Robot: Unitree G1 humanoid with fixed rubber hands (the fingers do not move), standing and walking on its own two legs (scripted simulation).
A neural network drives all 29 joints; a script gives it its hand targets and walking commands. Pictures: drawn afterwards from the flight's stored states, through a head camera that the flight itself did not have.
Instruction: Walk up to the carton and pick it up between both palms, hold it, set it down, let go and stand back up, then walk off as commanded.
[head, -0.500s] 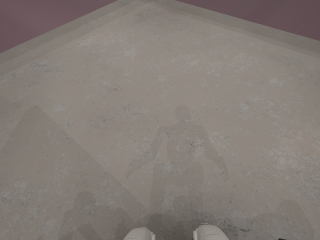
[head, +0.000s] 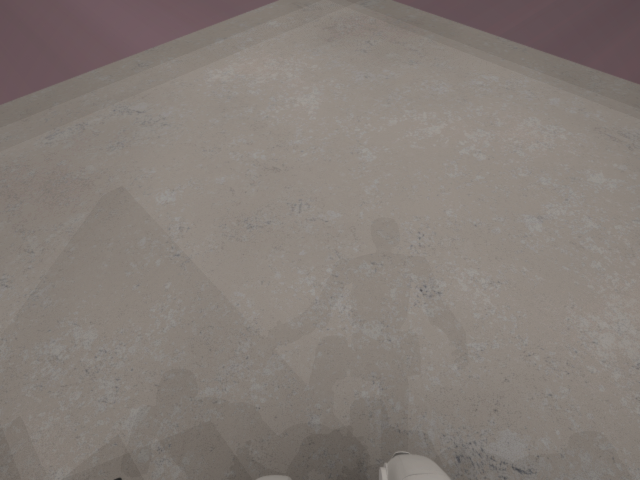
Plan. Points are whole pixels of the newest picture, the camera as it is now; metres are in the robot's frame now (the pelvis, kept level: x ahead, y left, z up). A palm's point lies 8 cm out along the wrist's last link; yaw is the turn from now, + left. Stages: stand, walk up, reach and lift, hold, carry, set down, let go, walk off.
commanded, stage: walk up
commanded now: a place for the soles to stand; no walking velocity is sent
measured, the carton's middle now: out of the picture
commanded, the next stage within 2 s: none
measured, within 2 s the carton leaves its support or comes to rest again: neither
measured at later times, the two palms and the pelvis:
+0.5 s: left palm out of the picture +0.09 +0.39 -0.09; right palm out of the picture +0.10 -0.21 -0.11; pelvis +0.02 +0.08 +0.00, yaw +6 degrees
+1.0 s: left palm out of the picture +0.12 +0.47 -0.10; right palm (440, 434) +0.19 -0.13 -0.09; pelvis +0.07 +0.15 +0.00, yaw +16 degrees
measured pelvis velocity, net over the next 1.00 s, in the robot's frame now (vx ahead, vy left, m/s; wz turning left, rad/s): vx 0.07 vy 0.15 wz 0.28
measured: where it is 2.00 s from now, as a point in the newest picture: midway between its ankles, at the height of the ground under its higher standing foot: outside the picture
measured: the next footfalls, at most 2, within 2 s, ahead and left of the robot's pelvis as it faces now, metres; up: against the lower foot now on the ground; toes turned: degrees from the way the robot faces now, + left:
left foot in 0.28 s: +0.03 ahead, +0.23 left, +0.00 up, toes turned +3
right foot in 0.48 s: +0.12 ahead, -0.01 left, +0.00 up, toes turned +3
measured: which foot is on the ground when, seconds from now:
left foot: up 0.00-0.26, down 0.28-0.50, up 0.52-0.80, down 0.82-1.00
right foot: down 0.00-0.28, up 0.30-0.46, down 0.48-0.82, up 0.84-1.00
